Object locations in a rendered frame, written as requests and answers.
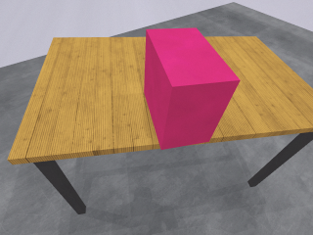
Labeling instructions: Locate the carton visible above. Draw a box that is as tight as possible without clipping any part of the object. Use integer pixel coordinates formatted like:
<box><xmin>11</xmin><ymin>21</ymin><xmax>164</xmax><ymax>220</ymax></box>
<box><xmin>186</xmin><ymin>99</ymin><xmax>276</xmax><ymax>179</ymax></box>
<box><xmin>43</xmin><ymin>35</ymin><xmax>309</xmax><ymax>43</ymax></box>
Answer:
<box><xmin>144</xmin><ymin>27</ymin><xmax>240</xmax><ymax>150</ymax></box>

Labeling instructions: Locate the table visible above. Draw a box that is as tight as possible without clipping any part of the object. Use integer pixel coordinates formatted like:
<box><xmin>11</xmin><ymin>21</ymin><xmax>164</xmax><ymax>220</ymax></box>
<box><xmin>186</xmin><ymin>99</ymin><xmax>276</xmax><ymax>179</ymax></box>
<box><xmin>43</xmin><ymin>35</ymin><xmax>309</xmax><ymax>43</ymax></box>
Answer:
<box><xmin>7</xmin><ymin>36</ymin><xmax>313</xmax><ymax>214</ymax></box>

